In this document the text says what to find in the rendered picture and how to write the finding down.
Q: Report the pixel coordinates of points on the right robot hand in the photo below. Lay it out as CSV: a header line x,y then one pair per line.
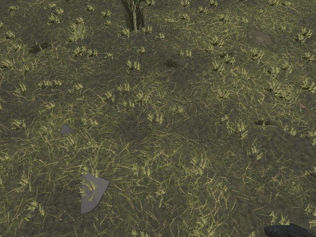
x,y
291,230

